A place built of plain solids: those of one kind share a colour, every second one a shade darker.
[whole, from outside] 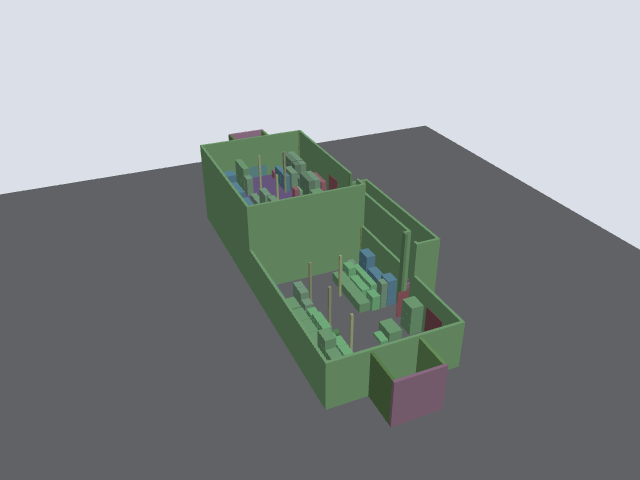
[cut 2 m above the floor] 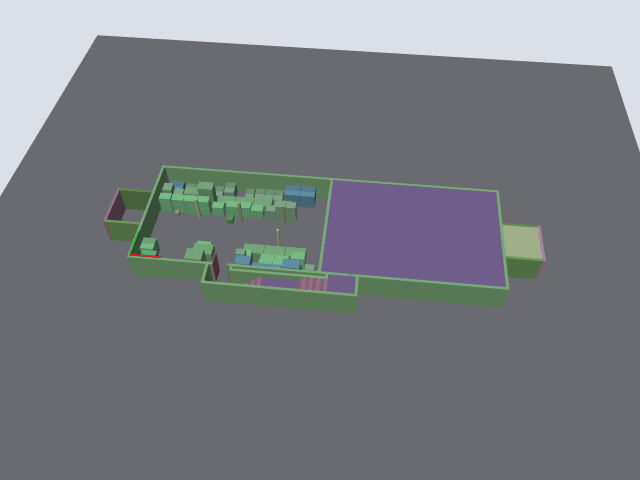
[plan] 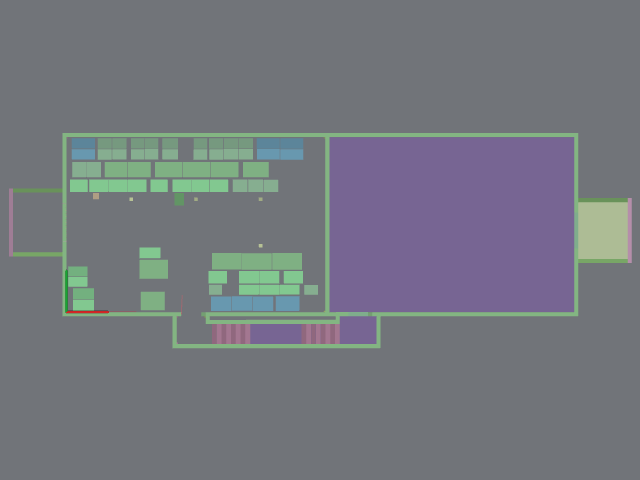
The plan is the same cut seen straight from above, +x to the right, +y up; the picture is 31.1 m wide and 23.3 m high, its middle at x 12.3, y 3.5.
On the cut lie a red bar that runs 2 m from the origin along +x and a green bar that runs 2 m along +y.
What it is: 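A bonded warehouse up a steep quayside street; two or three stores in a row up the hill, each one storey, its floor a whole storey over the one below; closed straight stairs of 38 to 42 degrees between two walls, 0.74 to 1.05 m broad, in lean-to passages along the stores' sides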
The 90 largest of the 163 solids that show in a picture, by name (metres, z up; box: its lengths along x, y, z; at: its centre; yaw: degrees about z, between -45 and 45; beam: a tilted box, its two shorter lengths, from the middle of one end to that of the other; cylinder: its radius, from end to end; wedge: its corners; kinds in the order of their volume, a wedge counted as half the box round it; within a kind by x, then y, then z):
{
 "raised_1": {"box": [4.35, 0.98, 1.6], "at": [11.08, -1.06, 0.75]},
 "raised_2": {"box": [1.78, 1.35, 3.15], "at": [14.15, -0.88, 1.53]},
 "raised_3": {"box": [11.88, 8.49, 3.15], "at": [18.7, 4.25, 1.53]},
 "wall_1": {"box": [0.2, 8.89, 3.41], "at": [-0.1, 4.25, 1.66]},
 "wall_2": {"box": [5.74, 0.2, 3.41], "at": [2.67, -0.1, 1.66]},
 "wall_3": {"box": [0.2, 1.75, 5.81], "at": [5.24, -0.88, 2.85]},
 "wall_4": {"box": [0.42, 0.2, 5.81], "at": [5.35, -0.1, 2.85]},
 "wall_5": {"box": [1.81, 0.2, 5.81], "at": [6.05, -1.65, 2.85]},
 "wall_6": {"box": [12.96, 0.2, 3.41], "at": [6.28, 8.59, 1.66]},
 "wall_7": {"box": [0.42, 0.2, 5.81], "at": [6.74, -0.1, 2.85]},
 "wall_8": {"box": [0.2, 0.57, 5.81], "at": [6.85, -0.29, 2.85]},
 "wall_9": {"box": [2.55, 0.2, 5.81], "at": [7.83, -1.65, 2.85]},
 "wall_10": {"box": [2.35, 0.2, 5.81], "at": [7.93, -0.47, 2.85]},
 "wall_11": {"box": [6.2, 0.2, 3.41], "at": [9.65, -0.1, 1.66]},
 "wall_12": {"box": [4.55, 0.2, 5.81], "at": [10.98, -0.47, 2.85]},
 "wall_13": {"box": [4.75, 0.2, 5.81], "at": [11.08, -1.65, 2.85]},
 "wall_14": {"box": [0.2, 8.89, 6.77], "at": [12.66, 4.25, 3.33]},
 "wall_15": {"box": [0.2, 0.57, 5.81], "at": [13.16, -0.29, 2.85]},
 "wall_16": {"box": [2.18, 0.2, 5.81], "at": [14.15, -1.65, 2.85]},
 "wall_17": {"box": [0.61, 0.2, 6.77], "at": [14.94, -0.1, 3.33]},
 "wall_18": {"box": [0.2, 1.75, 5.81], "at": [15.14, -0.88, 2.85]},
 "wall_19": {"box": [12.28, 0.2, 6.77], "at": [18.7, 8.59, 3.33]},
 "wall_20": {"box": [10.0, 0.2, 6.77], "at": [19.84, -0.1, 3.33]},
 "wall_21": {"box": [0.2, 8.89, 6.77], "at": [24.74, 4.25, 3.33]},
 "area_1": {"box": [2.4, 2.75, 3.15], "at": [26.04, 3.96, 1.53]},
 "lot_bales_1": {"box": [1.1, 0.74, 0.68], "at": [2.41, 6.91, 1.03]},
 "lot_bales_2": {"box": [1.1, 0.74, 0.68], "at": [3.53, 6.92, 1.03]},
 "lot_bales_3": {"box": [1.1, 0.74, 0.68], "at": [3.53, 6.92, 1.71]},
 "lot_bales_4": {"box": [1.16, 0.9, 0.7], "at": [4.18, 0.54, 1.05]},
 "lot_bales_5": {"box": [1.16, 0.9, 0.7], "at": [4.18, 0.54, 1.76]},
 "lot_bales_6": {"box": [1.16, 0.9, 0.75], "at": [4.18, 0.55, 0.33]},
 "lot_bales_7": {"box": [1.38, 0.92, 0.72], "at": [4.23, 2.08, 0.31]},
 "lot_bales_8": {"box": [1.34, 0.74, 0.76], "at": [4.95, 6.92, 0.33]},
 "lot_bales_9": {"box": [1.34, 0.74, 0.76], "at": [6.31, 6.92, 0.33]},
 "lot_bales_10": {"box": [1.34, 0.74, 0.76], "at": [7.68, 6.92, 0.33]},
 "lot_bales_11": {"box": [1.44, 0.81, 0.74], "at": [7.78, 2.47, 0.32]},
 "lot_bales_12": {"box": [1.25, 0.74, 0.7], "at": [9.18, 6.91, 0.3]},
 "lot_bales_13": {"box": [1.44, 0.81, 0.74], "at": [9.24, 2.46, 0.32]},
 "lot_bales_14": {"box": [1.44, 0.81, 0.74], "at": [10.7, 2.46, 0.32]},
 "lot_bales_15": {"box": [1.44, 0.86, 0.7], "at": [15.59, 2.16, 4.85]},
 "lot_bales_16": {"box": [1.08, 0.52, 0.67], "at": [22.75, 5.69, 4.78]},
 "lot_bales_17": {"box": [1.08, 0.52, 0.67], "at": [23.86, 5.69, 4.78]},
 "area_side_1": {"box": [2.4, 0.2, 3.25], "at": [-1.4, 2.8, 1.57]},
 "area_side_2": {"box": [2.4, 0.2, 3.25], "at": [-1.4, 5.9, 1.57]},
 "area_side_3": {"box": [2.4, 0.2, 6.35], "at": [26.04, 2.48, 3.13]},
 "area_side_4": {"box": [2.4, 0.2, 6.35], "at": [26.04, 5.44, 3.13]},
 "lot_crates_1": {"box": [1.13, 0.51, 0.74], "at": [0.82, 7.66, 0.32]},
 "lot_crates_2": {"box": [1.13, 0.51, 0.74], "at": [0.82, 8.19, 0.32]},
 "lot_crates_3": {"box": [0.99, 0.71, 0.71], "at": [7.5, 0.4, 0.31]},
 "lot_crates_4": {"box": [0.99, 0.71, 0.66], "at": [7.51, 0.41, 0.99]},
 "lot_crates_5": {"box": [0.99, 0.71, 0.66], "at": [7.51, 0.41, 1.66]},
 "lot_crates_6": {"box": [0.99, 0.71, 0.66], "at": [8.52, 0.41, 0.99]},
 "lot_crates_7": {"box": [0.99, 0.71, 0.66], "at": [9.53, 0.41, 0.99]},
 "lot_crates_8": {"box": [1.11, 0.51, 0.59], "at": [9.79, 8.19, 0.89]},
 "lot_crates_9": {"box": [1.11, 0.51, 0.59], "at": [9.8, 7.66, 0.89]},
 "lot_crates_10": {"box": [1.15, 0.71, 0.72], "at": [10.73, 0.41, 1.08]},
 "lot_crates_11": {"box": [1.15, 0.71, 0.72], "at": [10.73, 0.41, 1.81]},
 "lot_crates_12": {"box": [1.11, 0.51, 0.64], "at": [10.92, 7.65, 0.27]},
 "lot_crates_13": {"box": [1.11, 0.51, 0.59], "at": [10.93, 7.65, 0.89]},
 "lot_crates_14": {"box": [1.11, 0.51, 0.59], "at": [10.93, 8.19, 0.89]},
 "lot_crates_15": {"box": [1.01, 0.87, 0.6], "at": [20.23, 7.09, 4.01]},
 "lot_crates_16": {"box": [1.21, 0.42, 0.72], "at": [21.43, 2.61, 3.41]},
 "lot_crates_17": {"box": [1.21, 0.42, 0.67], "at": [21.44, 2.61, 4.11]},
 "lot_crates_18": {"box": [1.01, 0.87, 0.6], "at": [22.31, 7.09, 4.62]},
 "lot_crates_19": {"box": [1.21, 0.42, 0.67], "at": [22.66, 2.62, 4.11]},
 "area_end_1": {"box": [0.2, 3.3, 3.25], "at": [-2.7, 4.35, 1.57]},
 "area_end_2": {"box": [0.2, 3.15, 6.35], "at": [27.34, 3.96, 3.13]},
 "lot_chests_1": {"box": [0.69, 0.74, 0.53], "at": [0.62, 6.91, 1.34]},
 "lot_chests_2": {"box": [0.69, 0.74, 0.53], "at": [1.32, 6.92, 0.8]},
 "lot_chests_3": {"box": [0.69, 0.51, 0.6], "at": [7.26, 8.19, 0.25]},
 "lot_chests_4": {"box": [0.69, 0.51, 0.6], "at": [7.27, 7.65, 0.25]},
 "lot_chests_5": {"box": [0.72, 0.6, 0.54], "at": [8.42, 6.14, 0.22]},
 "lot_chests_6": {"box": [0.72, 0.6, 0.49], "at": [8.43, 6.13, 0.74]},
 "lot_chests_7": {"box": [0.72, 0.6, 0.49], "at": [9.17, 6.14, 1.23]},
 "lot_chests_8": {"box": [0.72, 0.6, 0.54], "at": [9.92, 6.13, 0.22]},
 "lot_chests_9": {"box": [0.72, 0.6, 0.49], "at": [9.92, 6.13, 0.74]},
 "lot_chests_10": {"box": [0.72, 0.6, 0.49], "at": [9.92, 6.13, 1.23]},
 "lot_chests_11": {"box": [0.77, 0.56, 0.52], "at": [21.13, 2.02, 3.88]},
 "lot_chests_12": {"box": [0.77, 0.56, 0.52], "at": [21.13, 2.03, 4.41]},
 "lot_chests_13": {"box": [0.78, 0.52, 0.54], "at": [21.75, 5.68, 3.32]},
 "flight_1": {"box": [0.23, 0.98, 1.02], "at": [8.09, -1.06, 0.46]},
 "flight_2": {"box": [0.23, 0.98, 1.21], "at": [8.33, -1.06, 0.56]},
 "flight_3": {"box": [0.23, 0.98, 1.41], "at": [8.56, -1.06, 0.65]},
 "flight_4": {"box": [0.24, 0.98, 1.6], "at": [8.79, -1.06, 0.75]},
 "flight_5": {"box": [0.23, 0.98, 1.02], "at": [12.45, -1.06, 2.01]},
 "flight_6": {"box": [0.23, 0.98, 1.21], "at": [12.68, -1.06, 2.11]},
 "flight_7": {"box": [0.23, 0.98, 1.41], "at": [12.91, -1.06, 2.2]},
 "flight_8": {"box": [0.24, 0.98, 1.6], "at": [13.15, -1.06, 2.3]},
 "doorway_1": {"box": [0.96, 0.2, 3.15], "at": [14.15, -0.1, 1.53]},
 "doorway_2": {"box": [0.2, 1.75, 3.15], "at": [24.74, 3.96, 1.53]}
}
